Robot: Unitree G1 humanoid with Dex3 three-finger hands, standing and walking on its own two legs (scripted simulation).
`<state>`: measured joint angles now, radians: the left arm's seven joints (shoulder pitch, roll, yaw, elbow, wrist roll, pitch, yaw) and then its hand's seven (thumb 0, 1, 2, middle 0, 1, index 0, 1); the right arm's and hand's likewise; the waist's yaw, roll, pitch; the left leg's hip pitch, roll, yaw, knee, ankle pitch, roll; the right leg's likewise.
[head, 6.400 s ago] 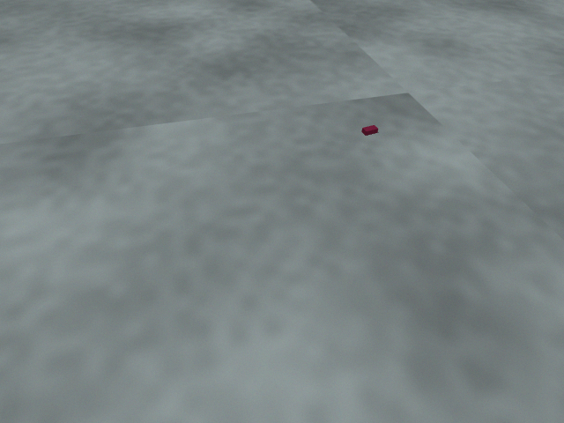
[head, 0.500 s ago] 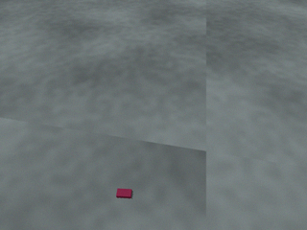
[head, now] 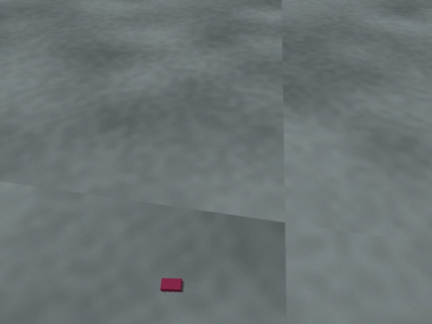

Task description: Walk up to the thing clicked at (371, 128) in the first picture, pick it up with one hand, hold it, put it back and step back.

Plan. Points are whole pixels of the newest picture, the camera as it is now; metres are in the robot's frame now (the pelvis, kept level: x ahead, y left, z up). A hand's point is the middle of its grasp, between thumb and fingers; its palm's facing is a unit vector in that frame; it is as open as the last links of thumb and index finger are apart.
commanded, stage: walk up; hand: left
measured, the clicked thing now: (171, 284) +0.48 +0.22 -0.76
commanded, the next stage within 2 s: stand in 0.50 s
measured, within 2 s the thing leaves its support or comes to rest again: neither
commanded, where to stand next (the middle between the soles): +0.09 +0.03 m, yaw +1 degrees
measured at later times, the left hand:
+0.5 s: hand out of the picture +0.09 +0.25 -0.15, palm faces -0.03 -0.93 -0.35, open 7.4 cm
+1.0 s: hand out of the picture +0.10 +0.24 -0.15, palm faces -0.01 -0.94 -0.33, open 7.4 cm
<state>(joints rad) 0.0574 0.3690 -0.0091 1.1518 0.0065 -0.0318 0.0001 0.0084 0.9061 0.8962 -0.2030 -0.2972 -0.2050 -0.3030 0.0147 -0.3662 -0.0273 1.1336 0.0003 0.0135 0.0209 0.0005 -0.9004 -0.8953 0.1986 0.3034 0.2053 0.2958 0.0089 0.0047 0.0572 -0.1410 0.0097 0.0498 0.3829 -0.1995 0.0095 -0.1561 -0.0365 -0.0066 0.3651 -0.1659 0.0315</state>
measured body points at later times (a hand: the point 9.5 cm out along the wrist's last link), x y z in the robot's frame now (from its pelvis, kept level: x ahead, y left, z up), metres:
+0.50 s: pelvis +0.01 +0.00 +0.00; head +0.02 +0.00 +0.45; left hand +0.09 +0.30 -0.13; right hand +0.07 -0.31 -0.13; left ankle +0.01 +0.11 -0.75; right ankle +0.02 -0.14 -0.75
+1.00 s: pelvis +0.02 -0.01 +0.00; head +0.02 -0.01 +0.45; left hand +0.10 +0.29 -0.13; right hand +0.11 -0.31 -0.13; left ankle +0.01 +0.11 -0.75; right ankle +0.02 -0.14 -0.75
